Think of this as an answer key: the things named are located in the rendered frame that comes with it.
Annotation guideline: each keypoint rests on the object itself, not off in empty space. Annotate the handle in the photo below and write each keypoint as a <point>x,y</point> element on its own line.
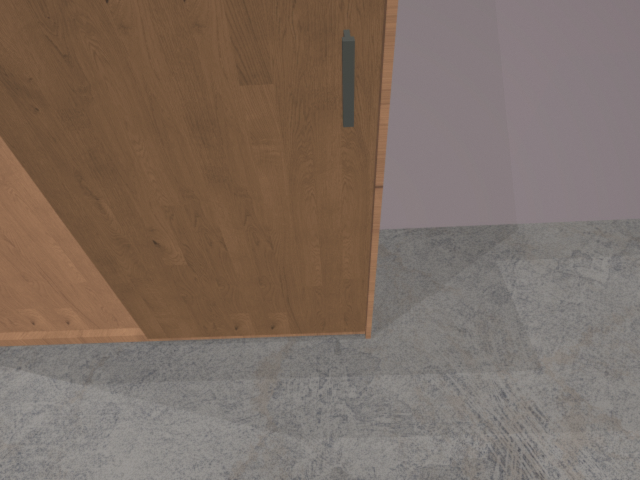
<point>348,71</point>

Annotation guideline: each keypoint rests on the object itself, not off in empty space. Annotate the wardrobe door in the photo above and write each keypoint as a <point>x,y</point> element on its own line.
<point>195,150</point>
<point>47,282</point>

